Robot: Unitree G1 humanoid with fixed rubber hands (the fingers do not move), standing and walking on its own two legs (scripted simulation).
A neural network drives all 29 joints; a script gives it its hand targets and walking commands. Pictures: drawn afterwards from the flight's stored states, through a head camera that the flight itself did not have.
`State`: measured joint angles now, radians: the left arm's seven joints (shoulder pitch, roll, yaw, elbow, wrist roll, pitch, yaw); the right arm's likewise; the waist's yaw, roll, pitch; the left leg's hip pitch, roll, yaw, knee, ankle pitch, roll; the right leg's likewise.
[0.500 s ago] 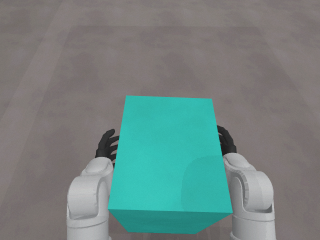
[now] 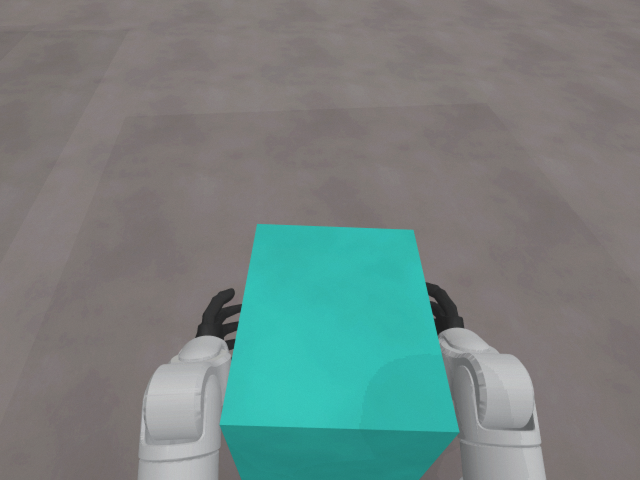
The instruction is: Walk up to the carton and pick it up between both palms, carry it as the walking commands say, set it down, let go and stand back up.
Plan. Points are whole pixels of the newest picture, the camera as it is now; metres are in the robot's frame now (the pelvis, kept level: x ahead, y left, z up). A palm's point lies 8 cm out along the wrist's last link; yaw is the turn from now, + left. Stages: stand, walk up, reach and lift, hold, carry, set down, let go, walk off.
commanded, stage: carry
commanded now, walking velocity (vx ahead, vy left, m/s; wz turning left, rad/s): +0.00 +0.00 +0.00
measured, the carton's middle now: (328, 376) +0.26 +0.01 +0.01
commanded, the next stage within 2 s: none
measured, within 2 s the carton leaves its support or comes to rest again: neither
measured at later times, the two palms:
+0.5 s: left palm (250, 165) +0.72 +0.18 -0.02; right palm (380, 178) +0.70 -0.09 -0.03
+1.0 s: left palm (273, 28) +1.41 +0.20 +0.01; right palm (355, 48) +1.36 -0.06 -0.03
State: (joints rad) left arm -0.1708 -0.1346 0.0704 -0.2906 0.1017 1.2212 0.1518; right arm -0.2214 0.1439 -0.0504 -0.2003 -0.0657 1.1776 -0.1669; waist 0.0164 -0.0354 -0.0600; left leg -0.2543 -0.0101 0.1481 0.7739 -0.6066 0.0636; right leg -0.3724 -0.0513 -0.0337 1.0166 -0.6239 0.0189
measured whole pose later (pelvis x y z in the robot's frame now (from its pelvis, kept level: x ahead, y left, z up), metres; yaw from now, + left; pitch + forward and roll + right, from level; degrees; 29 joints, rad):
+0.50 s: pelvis +0.44 +0.06 -0.06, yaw +0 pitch +6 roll -1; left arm -0.11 -0.13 0.04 -0.21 0.07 0.96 0.14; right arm -0.10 0.13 -0.02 -0.20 -0.06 0.91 -0.17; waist -0.05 0.04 0.00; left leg -0.02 -0.08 0.10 0.84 -0.87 0.08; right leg -0.75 0.10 -0.10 1.26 -0.65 -0.04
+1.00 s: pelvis +1.10 +0.11 -0.05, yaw +0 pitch +7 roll -1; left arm -0.18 -0.14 0.07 -0.13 0.08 0.87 0.10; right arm -0.11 0.13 -0.05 -0.18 -0.08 0.89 -0.17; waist -0.10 0.11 -0.01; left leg -0.10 -0.13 0.11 0.83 -0.69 0.14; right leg -0.90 0.12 -0.03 1.54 -0.72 -0.05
